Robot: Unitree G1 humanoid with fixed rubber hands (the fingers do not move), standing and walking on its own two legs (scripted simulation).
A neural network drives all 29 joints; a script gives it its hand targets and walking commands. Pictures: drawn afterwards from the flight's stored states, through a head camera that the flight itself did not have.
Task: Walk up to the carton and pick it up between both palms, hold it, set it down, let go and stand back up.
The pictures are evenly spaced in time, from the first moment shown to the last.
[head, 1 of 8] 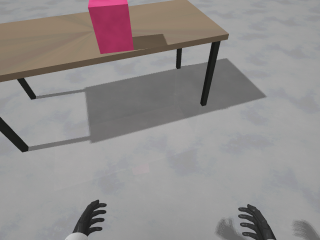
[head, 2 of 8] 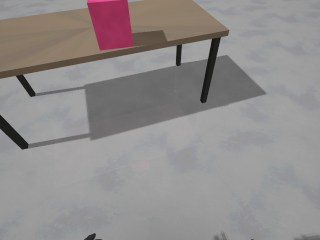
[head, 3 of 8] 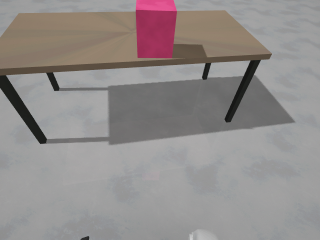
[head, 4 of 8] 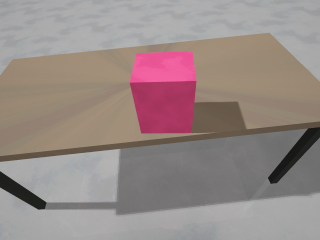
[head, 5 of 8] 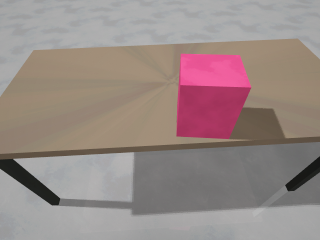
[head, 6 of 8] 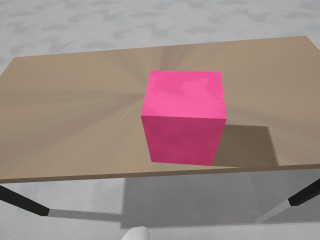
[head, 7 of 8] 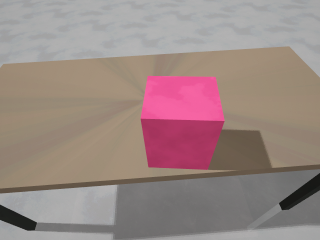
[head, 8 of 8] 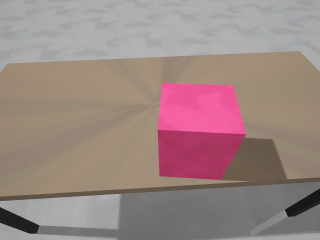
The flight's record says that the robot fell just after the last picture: no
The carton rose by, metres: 0.00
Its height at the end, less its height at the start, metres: +0.00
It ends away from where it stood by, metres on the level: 0.00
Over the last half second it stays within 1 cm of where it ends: yes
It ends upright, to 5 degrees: yes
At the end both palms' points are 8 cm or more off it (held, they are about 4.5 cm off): yes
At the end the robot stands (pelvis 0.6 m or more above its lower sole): yes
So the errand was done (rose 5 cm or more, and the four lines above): no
